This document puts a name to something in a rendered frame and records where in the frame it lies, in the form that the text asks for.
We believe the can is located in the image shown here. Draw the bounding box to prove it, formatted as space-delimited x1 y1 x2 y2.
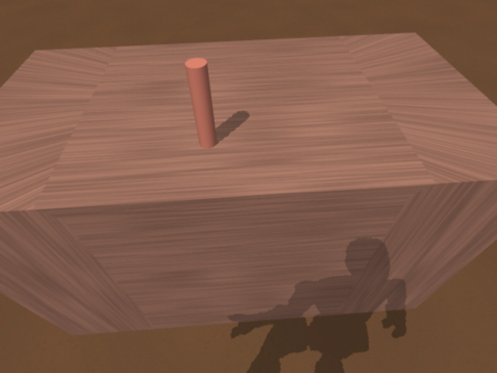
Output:
185 58 217 148

